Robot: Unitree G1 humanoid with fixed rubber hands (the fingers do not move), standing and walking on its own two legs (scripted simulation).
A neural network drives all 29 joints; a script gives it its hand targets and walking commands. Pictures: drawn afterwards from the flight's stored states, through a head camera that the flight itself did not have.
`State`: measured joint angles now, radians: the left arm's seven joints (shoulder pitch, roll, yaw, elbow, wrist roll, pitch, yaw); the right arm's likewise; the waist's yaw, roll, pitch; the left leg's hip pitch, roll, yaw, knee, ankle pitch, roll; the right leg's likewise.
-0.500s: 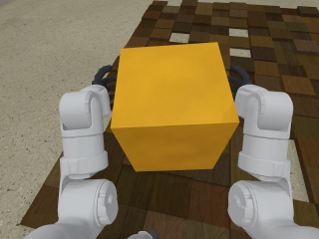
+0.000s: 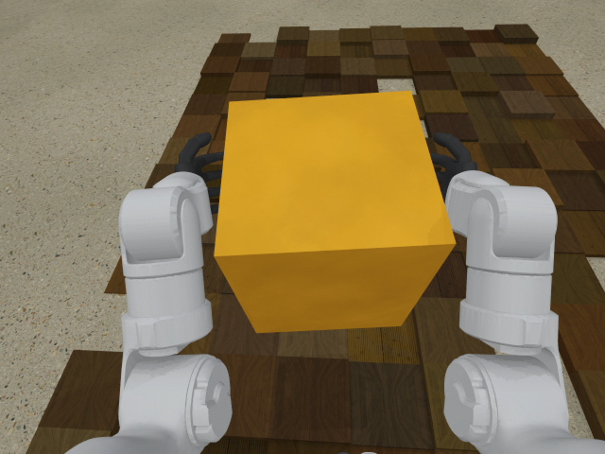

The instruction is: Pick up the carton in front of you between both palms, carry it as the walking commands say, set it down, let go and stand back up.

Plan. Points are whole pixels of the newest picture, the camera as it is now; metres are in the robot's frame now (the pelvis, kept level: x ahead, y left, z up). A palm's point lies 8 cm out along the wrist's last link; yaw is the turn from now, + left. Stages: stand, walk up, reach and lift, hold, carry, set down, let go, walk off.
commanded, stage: carry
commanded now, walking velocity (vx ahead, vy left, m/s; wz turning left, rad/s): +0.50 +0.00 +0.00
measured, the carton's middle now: (324, 226) +0.39 -0.03 +0.11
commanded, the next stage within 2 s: none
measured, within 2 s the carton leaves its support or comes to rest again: neither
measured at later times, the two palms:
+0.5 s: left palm (181, 101) +0.64 +0.19 +0.15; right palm (361, 89) +0.64 -0.11 +0.15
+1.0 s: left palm (224, 34) +0.90 +0.14 +0.14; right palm (364, 29) +0.91 -0.16 +0.14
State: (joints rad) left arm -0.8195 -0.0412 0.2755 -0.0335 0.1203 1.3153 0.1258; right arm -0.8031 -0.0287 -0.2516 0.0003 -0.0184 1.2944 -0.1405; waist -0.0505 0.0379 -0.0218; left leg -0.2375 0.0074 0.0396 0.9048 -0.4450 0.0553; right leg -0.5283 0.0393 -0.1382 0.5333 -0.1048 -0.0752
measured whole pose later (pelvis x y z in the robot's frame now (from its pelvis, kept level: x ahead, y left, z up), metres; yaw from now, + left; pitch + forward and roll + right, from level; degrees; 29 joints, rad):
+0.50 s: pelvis +0.27 +0.02 +0.01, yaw +1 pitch +5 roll +1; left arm -0.71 0.03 0.24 0.00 0.02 1.22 0.13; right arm -0.71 0.04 -0.20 0.00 -0.08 1.22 -0.14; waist 0.00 -0.04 0.01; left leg -0.56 -0.01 0.16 0.64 -0.16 0.12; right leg -0.31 -0.01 -0.03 0.96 -0.46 -0.03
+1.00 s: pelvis +0.55 -0.01 +0.02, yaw +2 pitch +4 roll +2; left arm -0.74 -0.02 0.27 0.30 0.11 1.24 0.11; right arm -0.74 -0.02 -0.21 0.31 -0.05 1.26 -0.13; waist -0.01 0.01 -0.11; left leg -0.42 0.01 0.04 1.11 -0.48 0.02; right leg -0.41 -0.01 -0.13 0.55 -0.22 -0.08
